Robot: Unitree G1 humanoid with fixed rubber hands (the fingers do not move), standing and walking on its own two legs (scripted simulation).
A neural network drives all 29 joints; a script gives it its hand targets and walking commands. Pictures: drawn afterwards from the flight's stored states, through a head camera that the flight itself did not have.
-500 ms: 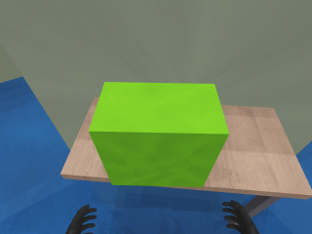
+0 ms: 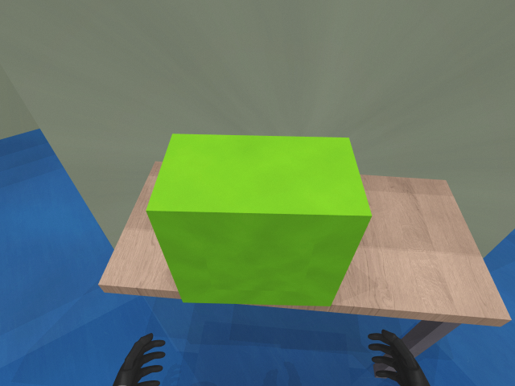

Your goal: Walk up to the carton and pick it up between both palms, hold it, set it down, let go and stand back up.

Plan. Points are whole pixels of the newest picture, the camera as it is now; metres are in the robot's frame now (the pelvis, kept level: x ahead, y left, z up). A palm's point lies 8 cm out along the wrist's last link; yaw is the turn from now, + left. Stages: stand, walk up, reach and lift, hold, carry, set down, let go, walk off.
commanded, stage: stand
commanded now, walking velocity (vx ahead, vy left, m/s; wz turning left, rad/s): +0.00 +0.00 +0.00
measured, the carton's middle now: (258, 227) +0.39 +0.01 +0.02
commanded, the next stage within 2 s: none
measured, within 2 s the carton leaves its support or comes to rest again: neither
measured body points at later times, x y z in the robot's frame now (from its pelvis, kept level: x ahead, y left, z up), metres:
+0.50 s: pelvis +0.00 +0.01 +0.00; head -0.01 +0.01 +0.45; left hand +0.05 +0.25 -0.14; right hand +0.05 -0.24 -0.15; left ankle -0.01 +0.12 -0.75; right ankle +0.00 -0.12 -0.75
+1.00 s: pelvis -0.02 +0.01 +0.00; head -0.01 +0.01 +0.45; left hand -0.05 +0.22 -0.16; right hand -0.04 -0.22 -0.16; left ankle -0.01 +0.12 -0.75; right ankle +0.00 -0.12 -0.75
